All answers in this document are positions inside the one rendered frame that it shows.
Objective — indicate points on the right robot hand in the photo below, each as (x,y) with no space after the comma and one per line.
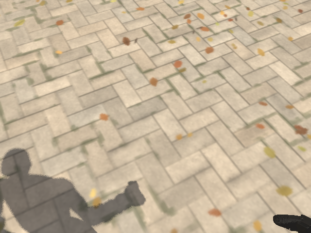
(301,224)

